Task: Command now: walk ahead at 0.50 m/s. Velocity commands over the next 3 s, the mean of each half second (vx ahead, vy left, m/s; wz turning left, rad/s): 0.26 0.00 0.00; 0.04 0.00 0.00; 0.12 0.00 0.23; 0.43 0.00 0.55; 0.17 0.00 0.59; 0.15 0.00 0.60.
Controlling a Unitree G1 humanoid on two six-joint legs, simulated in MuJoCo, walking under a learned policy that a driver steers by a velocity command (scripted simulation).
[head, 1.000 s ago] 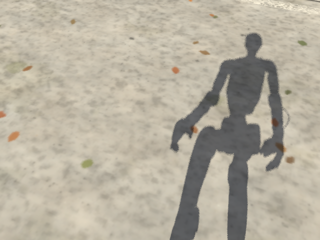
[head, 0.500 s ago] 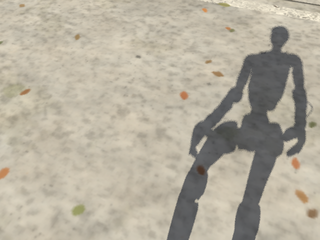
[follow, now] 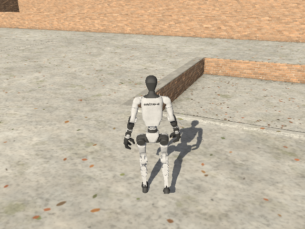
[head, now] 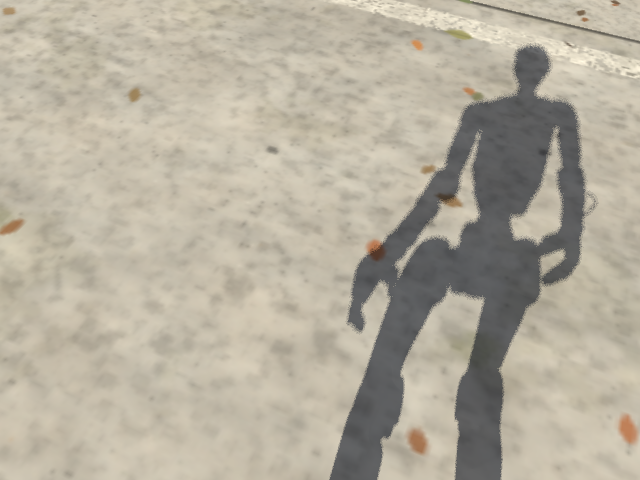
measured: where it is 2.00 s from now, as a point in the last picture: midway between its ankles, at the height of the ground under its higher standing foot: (301, 472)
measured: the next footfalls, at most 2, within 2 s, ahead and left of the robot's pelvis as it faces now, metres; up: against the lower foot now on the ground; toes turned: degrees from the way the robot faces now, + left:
right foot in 0.36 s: +0.33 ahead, -0.13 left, +0.00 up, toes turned -1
left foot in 0.64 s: +0.24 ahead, +0.11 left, +0.00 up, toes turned +2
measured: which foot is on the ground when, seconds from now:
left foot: down 0.00-0.38, up 0.40-0.62, down 0.64-1.00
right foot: up 0.00-0.34, down 0.36-1.00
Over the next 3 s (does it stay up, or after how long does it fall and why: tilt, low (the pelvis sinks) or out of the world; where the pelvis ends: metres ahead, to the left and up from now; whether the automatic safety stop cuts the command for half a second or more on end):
stays up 0.67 0.27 0.01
